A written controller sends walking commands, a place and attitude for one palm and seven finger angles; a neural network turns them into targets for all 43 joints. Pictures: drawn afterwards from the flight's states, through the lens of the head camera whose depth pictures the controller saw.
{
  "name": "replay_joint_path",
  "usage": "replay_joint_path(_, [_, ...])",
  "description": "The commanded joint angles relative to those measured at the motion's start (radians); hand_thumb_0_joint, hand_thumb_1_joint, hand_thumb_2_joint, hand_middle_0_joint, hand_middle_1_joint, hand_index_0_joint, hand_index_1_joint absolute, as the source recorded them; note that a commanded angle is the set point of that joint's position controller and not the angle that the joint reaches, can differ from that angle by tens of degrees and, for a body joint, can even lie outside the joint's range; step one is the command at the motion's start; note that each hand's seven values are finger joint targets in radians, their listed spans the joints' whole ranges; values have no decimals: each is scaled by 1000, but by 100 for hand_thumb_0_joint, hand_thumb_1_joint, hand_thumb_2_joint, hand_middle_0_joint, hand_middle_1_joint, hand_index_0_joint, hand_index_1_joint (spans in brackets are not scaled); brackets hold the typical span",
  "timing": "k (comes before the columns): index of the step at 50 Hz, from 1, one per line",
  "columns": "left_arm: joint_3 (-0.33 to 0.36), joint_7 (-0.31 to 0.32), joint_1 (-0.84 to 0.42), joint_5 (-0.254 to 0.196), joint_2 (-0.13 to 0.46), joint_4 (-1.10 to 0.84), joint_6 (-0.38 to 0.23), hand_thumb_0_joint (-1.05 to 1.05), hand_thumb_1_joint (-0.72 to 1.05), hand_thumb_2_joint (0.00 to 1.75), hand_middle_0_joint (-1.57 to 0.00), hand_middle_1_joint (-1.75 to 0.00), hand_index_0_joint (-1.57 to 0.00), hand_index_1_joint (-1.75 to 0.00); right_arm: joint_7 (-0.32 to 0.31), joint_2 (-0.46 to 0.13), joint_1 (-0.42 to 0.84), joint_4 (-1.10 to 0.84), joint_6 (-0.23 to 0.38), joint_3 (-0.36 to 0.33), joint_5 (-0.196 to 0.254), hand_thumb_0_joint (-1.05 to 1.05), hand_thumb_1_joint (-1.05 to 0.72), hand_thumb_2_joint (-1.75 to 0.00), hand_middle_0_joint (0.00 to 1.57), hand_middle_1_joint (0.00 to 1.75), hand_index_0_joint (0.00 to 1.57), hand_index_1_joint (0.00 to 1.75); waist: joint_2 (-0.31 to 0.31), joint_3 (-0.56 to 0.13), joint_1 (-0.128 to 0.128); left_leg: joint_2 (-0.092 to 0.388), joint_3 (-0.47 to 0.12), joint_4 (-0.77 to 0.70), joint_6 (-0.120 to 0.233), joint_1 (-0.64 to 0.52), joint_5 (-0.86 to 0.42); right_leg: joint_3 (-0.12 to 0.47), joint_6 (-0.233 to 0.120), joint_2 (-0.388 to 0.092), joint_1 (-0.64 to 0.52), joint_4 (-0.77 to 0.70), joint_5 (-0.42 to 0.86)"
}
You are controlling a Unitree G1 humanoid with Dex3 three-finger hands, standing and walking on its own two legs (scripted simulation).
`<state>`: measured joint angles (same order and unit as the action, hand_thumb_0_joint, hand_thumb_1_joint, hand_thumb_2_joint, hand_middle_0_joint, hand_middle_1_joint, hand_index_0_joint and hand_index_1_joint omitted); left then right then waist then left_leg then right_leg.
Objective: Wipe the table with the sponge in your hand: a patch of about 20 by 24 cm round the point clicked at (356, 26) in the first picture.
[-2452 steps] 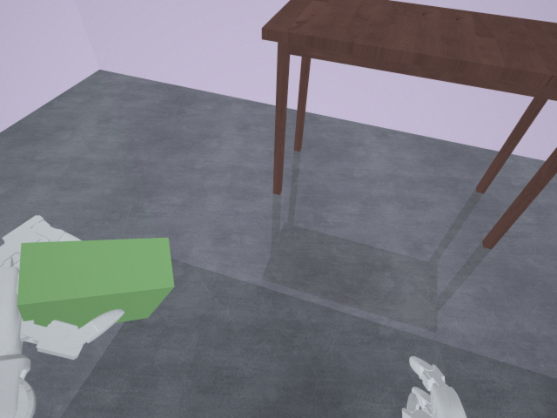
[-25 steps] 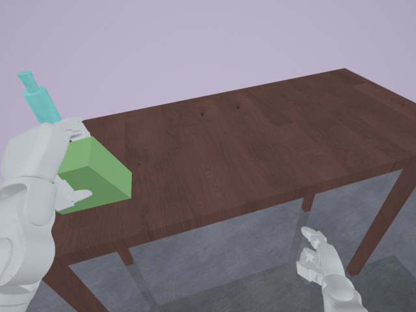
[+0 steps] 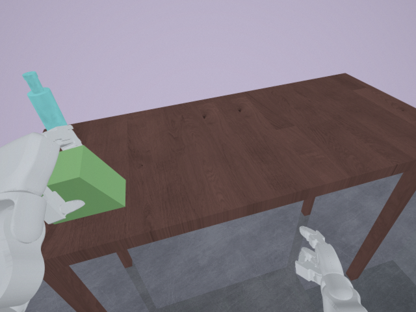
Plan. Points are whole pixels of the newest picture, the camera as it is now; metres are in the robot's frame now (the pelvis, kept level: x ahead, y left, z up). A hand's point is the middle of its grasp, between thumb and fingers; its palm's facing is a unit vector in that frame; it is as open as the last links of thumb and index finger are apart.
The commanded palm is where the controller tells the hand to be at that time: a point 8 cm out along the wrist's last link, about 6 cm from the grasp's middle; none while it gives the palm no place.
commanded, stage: bring the sponge back beside the body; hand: left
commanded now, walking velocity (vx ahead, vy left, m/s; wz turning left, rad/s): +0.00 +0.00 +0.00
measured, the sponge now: (76, 193) +0.22 +0.28 +0.17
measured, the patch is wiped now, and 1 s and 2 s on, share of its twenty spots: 1.00 1.00 1.00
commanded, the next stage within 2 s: step back with the hand held close in 0.50 s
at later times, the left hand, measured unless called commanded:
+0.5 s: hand (54, 178) +0.19 +0.28 +0.23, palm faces +0.41 -0.16 -0.90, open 9.5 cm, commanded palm +0.13 +0.27 +0.29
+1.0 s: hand (73, 149) +0.22 +0.24 +0.27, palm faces +0.50 -0.75 -0.43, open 9.5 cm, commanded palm +0.15 +0.29 +0.27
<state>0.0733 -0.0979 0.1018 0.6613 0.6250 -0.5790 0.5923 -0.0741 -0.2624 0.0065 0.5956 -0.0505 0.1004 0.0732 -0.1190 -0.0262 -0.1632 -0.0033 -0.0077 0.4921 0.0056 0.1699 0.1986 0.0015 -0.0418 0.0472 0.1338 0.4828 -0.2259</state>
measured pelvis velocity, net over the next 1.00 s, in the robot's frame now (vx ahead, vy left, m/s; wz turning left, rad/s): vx -0.01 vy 0.01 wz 0.03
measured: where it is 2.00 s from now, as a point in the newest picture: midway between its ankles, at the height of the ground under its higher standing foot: outside the picture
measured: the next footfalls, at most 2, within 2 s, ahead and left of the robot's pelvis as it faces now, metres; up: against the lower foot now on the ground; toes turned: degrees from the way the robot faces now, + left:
right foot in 1.46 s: -0.03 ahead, -0.12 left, +0.00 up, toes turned +2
left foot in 1.70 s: -0.15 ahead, +0.15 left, +0.00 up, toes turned +4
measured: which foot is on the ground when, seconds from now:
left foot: down 0.00-1.00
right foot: down 0.00-1.00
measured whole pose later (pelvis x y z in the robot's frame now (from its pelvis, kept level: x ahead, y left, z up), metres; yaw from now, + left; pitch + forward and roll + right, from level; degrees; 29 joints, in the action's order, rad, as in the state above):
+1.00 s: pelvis -0.01 +0.01 -0.01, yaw +2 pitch +2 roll -1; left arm 0.57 0.14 0.28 -0.07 0.54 -0.76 -0.10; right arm -0.04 -0.24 -0.26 0.60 -0.03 0.03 0.01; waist 0.01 0.02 0.04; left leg -0.02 -0.03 0.63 0.03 0.33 0.33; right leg -0.03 -0.03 0.04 0.37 0.56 -0.23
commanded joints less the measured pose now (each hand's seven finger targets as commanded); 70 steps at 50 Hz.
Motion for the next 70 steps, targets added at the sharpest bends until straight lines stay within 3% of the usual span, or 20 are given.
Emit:
replay_joint_path(1, [148,41,-229,34,216,-119,-30,0,10,130,-120,-160,-120,-160,-14,-85,273,-202,62,-41,3,0,-90,-90,20,30,20,30,38,-87,6,-12,-41,-83,6,-23,-29,81,-27,-17,58,-139,-62])
replay_joint_path(14, [178,62,-270,48,260,-207,-63,0,10,130,-120,-160,-120,-160,-26,-77,278,-210,96,-42,-6,0,-90,-90,20,30,20,30,-15,-127,-4,-23,-44,-79,5,-23,4,107,-34,-17,41,-127,-105])
replay_joint_path(22, [160,47,-216,29,221,-75,-66,0,10,130,-120,-160,-120,-160,-27,-84,260,-193,80,-47,-1,0,-90,-90,20,30,20,30,79,-51,3,-18,-39,-77,4,-4,36,102,-21,-23,82,-154,-135])
replay_joint_path(29, [159,51,-236,28,224,-186,-77,0,10,130,-120,-160,-120,-160,-26,-74,278,-221,101,-41,-2,0,-90,-90,20,30,20,30,8,-118,-6,-23,-38,-78,6,-13,30,98,-25,-24,49,-131,-119])
replay_joint_path(31, [95,51,-200,55,156,100,-55,0,10,130,-120,-160,-120,-160,-40,-91,222,-169,91,-43,-4,0,-90,-90,20,30,20,30,101,7,34,-17,-32,-90,0,29,78,61,-20,-9,119,-143,-150])
replay_joint_path(32, [340,126,-416,-705,42,-200,-333,0,10,130,-120,-160,-120,-160,-14,-62,26,-356,93,-52,-2,0,-90,-90,20,30,20,30,308,97,144,-13,-67,85,37,47,246,182,1,-84,358,-286,-258])
replay_joint_path(33, [388,167,-328,-688,177,-81,-443,0,10,130,-120,-160,-120,-160,-20,-55,-22,-261,103,-18,-36,0,-90,-90,20,30,20,30,429,59,144,-36,-48,204,37,-2,245,250,-33,-126,430,-332,-395])
replay_joint_path(34, [318,176,-191,-678,98,6,-472,0,10,130,-120,-160,-120,-160,-17,-37,-33,-216,94,-29,-47,0,-90,-90,20,30,20,30,432,40,147,-45,-25,292,32,-12,195,255,-64,-161,468,-319,-383])
replay_joint_path(35, [384,196,-162,-708,108,-111,-514,0,10,130,-120,-160,-120,-160,-15,-56,-90,-212,79,-50,-41,0,-90,-90,20,30,20,30,406,-23,144,-27,-31,373,25,-16,166,275,-80,-231,447,-299,-271])
replay_joint_path(37, [423,217,-142,-733,118,-275,-592,0,10,130,-120,-160,-120,-160,-10,-65,-99,-218,67,-51,-41,0,-90,-90,20,30,20,30,165,-141,170,19,-29,254,18,19,95,212,-84,-282,275,-147,48])
replay_joint_path(40, [489,255,-45,-749,91,-403,-681,0,10,130,-120,-160,-120,-160,-6,-108,-82,-234,81,-69,-62,0,-90,-90,20,30,20,30,-236,-126,149,142,-214,-68,60,156,14,85,-24,-131,151,93,148])
replay_joint_path(41, [536,263,-17,-743,104,-405,-697,0,10,130,-120,-160,-120,-160,2,-110,-99,-231,85,-79,-62,0,-90,-90,20,30,20,30,-251,-142,141,181,-252,-93,76,199,-107,46,1,-88,99,139,150])
replay_joint_path(44, [581,265,78,-737,103,-409,-732,0,10,130,-120,-160,-120,-160,23,-75,-129,-216,87,-87,-63,0,-90,-90,20,30,20,30,-126,-258,149,177,-215,42,52,23,-722,17,12,-79,130,161,170])
replay_joint_path(48, [606,259,113,-734,88,-306,-752,0,10,130,-120,-160,-120,-160,32,-91,-115,-181,95,-114,-55,0,-90,-90,20,30,20,30,3,-239,162,190,-221,47,39,39,-696,19,13,-80,89,76,211])
replay_joint_path(53, [606,257,186,-743,86,-253,-767,0,10,130,-120,-160,-120,-160,29,-93,-132,-161,97,-137,-35,0,-90,-90,20,30,20,30,127,-266,189,134,-134,175,9,144,-334,128,-43,-248,37,64,584])
replay_joint_path(58, [653,269,242,-755,137,-387,-803,0,10,130,-120,-160,-120,-160,22,-71,-120,-160,104,-131,-41,0,-90,-90,20,30,20,30,140,-237,192,93,-97,188,9,164,73,186,-57,-309,169,9,361])
replay_joint_path(62, [659,283,185,-750,115,-424,-822,0,10,130,-120,-160,-120,-160,12,-84,-107,-171,129,-126,-54,0,-90,-90,20,30,20,30,25,-138,182,149,-207,-22,57,321,281,108,1,-153,208,90,-6])
replay_joint_path(65, [624,290,32,-722,77,-350,-816,0,10,130,-120,-160,-120,-160,4,-102,-123,-167,154,-134,-61,0,-90,-90,20,30,20,30,-179,-99,178,257,-301,-199,107,474,384,26,38,-42,131,348,-170])
replay_joint_path(67, [584,288,-88,-710,57,-221,-798,0,10,130,-120,-160,-120,-160,8,-96,-164,-148,169,-137,-57,0,-90,-90,20,30,20,30,-150,-58,182,272,-283,-201,120,485,347,30,48,-21,159,446,-231])
replay_joint_path(70, [495,264,-157,-715,1,-70,-768,0,10,130,-120,-160,-120,-160,17,-90,-180,-135,173,-131,-34,0,-90,-90,20,30,20,30,-16,-60,171,245,-247,-82,100,272,146,19,50,-23,246,228,-215])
